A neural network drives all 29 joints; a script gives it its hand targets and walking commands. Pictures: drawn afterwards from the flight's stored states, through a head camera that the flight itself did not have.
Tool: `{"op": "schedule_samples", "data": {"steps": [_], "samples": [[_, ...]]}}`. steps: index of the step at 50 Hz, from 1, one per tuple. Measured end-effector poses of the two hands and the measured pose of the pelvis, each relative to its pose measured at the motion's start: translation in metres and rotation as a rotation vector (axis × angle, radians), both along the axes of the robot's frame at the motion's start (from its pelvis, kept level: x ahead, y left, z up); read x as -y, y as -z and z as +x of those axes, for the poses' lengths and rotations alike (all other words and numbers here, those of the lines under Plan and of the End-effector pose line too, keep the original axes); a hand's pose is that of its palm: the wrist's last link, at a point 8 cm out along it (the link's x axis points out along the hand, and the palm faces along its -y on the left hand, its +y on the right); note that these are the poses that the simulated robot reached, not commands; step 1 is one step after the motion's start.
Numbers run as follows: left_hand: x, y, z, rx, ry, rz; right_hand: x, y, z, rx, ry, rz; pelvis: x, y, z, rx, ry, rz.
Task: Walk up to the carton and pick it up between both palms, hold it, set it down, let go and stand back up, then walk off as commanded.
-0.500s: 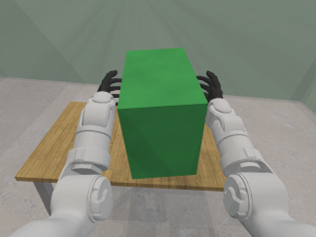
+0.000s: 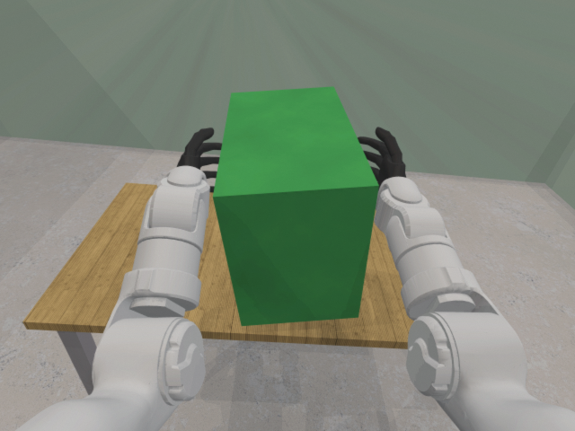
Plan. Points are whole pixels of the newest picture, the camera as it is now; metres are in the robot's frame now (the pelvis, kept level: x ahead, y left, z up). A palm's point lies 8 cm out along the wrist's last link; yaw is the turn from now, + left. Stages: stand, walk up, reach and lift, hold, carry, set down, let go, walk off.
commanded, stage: hold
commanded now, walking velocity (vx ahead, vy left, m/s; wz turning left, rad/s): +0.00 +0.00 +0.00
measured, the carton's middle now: (290, 198) +0.47 +0.02 +0.16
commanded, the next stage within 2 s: none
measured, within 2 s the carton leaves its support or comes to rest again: neither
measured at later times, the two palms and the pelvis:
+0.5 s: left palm (190, 177) +0.36 +0.16 +0.24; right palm (400, 181) +0.38 -0.12 +0.25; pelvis -0.01 +0.00 +0.00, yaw +0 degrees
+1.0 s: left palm (192, 177) +0.38 +0.16 +0.23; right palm (392, 180) +0.40 -0.12 +0.24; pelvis +0.01 +0.00 +0.00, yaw +0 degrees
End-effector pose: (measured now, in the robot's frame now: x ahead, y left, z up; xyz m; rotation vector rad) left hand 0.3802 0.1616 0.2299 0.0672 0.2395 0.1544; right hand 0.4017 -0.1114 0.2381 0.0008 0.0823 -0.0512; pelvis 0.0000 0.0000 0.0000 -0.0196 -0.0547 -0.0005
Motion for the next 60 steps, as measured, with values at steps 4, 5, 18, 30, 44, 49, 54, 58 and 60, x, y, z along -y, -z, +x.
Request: {"op": "schedule_samples", "data": {"steps": [4, 5, 18, 30, 44, 49, 54, 58, 60], "samples": [[0.001, -0.004, 0.005, 0.015, 0.0, 0.003, 0.001, -0.003, 0.005, 0.013, 0.003, 0.007, 0.0, 0.0, 0.004, -0.004, 0.0, 0.0], [0.001, -0.006, 0.005, 0.024, 0.0, 0.003, 0.001, -0.006, 0.005, 0.022, 0.004, 0.01, 0.0, 0.0, 0.005, -0.003, 0.0, 0.0], [0.005, -0.011, -0.012, 0.033, 0.024, 0.0, 0.006, -0.013, -0.014, 0.028, 0.014, 0.017, 0.0, 0.0, -0.004, 0.031, -0.001, 0.0], [0.004, -0.013, -0.016, 0.044, 0.036, -0.002, 0.006, -0.015, -0.019, 0.038, 0.012, 0.021, 0.0, 0.0, -0.008, 0.036, -0.002, 0.0], [0.003, -0.002, 0.009, 0.031, 0.025, 0.012, 0.004, -0.005, 0.008, 0.027, 0.011, 0.012, 0.0, 0.0, 0.011, 0.011, -0.002, 0.0], [0.002, -0.004, 0.003, 0.043, 0.024, 0.025, 0.004, -0.005, 0.003, 0.041, 0.007, 0.015, 0.0, 0.0, 0.012, 0.018, -0.002, 0.0], [0.004, -0.001, -0.007, 0.026, 0.039, 0.021, 0.006, -0.001, -0.008, 0.025, 0.013, 0.012, 0.0, 0.0, 0.006, 0.032, -0.003, 0.0], [0.005, -0.006, -0.017, 0.039, 0.036, 0.029, 0.007, -0.005, -0.017, 0.038, 0.012, 0.017, 0.0, 0.0, -0.001, 0.042, -0.004, 0.0], [0.005, -0.008, -0.022, 0.045, 0.035, 0.031, 0.007, -0.007, -0.022, 0.043, 0.011, 0.019, 0.0, 0.0, -0.005, 0.047, -0.004, 0.0]]}}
